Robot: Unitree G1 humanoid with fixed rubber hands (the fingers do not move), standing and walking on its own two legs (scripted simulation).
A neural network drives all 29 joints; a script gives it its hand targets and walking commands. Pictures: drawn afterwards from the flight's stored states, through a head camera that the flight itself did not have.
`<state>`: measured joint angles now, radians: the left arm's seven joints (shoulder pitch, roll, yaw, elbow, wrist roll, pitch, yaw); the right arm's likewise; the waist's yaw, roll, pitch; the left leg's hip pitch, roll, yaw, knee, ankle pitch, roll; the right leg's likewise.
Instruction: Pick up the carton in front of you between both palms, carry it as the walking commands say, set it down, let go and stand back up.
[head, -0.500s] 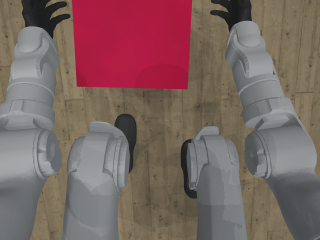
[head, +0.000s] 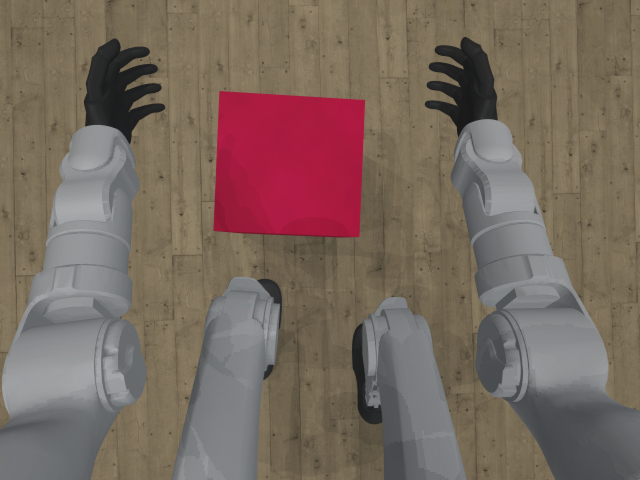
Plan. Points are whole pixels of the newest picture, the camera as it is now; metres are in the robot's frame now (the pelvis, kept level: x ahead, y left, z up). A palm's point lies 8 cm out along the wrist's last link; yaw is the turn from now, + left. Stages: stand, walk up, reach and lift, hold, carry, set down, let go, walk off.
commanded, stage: set down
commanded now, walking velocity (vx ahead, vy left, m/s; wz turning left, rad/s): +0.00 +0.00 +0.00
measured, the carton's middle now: (291, 178) +0.47 +0.09 -0.37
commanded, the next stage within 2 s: let go in 0.40 s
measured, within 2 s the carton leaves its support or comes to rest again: neither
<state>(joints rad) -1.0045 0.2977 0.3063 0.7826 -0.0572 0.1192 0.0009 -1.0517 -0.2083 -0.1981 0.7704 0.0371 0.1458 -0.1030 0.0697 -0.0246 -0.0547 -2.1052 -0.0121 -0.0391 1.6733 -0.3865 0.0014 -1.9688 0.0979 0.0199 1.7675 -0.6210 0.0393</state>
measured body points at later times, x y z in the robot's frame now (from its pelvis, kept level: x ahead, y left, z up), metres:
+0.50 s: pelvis +0.03 +0.01 +0.14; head +0.31 +0.05 +0.49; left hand +0.47 +0.28 +0.02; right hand +0.52 -0.12 +0.03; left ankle +0.13 +0.12 -0.46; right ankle +0.06 -0.12 -0.46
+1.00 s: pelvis +0.10 +0.01 +0.25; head +0.24 +0.03 +0.67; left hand +0.32 +0.27 +0.15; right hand +0.38 -0.18 +0.15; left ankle +0.13 +0.12 -0.46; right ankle +0.06 -0.12 -0.46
